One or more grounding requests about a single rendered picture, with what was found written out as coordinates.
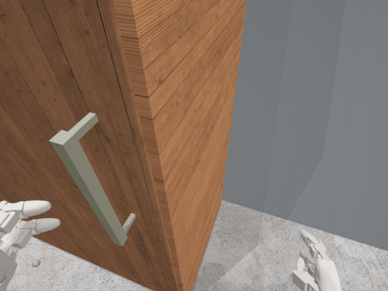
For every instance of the wardrobe door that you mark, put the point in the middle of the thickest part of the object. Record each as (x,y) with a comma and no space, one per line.
(59,61)

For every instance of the handle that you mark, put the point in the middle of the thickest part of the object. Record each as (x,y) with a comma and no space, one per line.
(67,146)

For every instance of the robot right hand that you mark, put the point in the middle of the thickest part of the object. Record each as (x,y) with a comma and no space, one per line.
(322,272)

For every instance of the robot left hand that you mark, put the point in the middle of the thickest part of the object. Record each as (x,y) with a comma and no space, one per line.
(17,233)

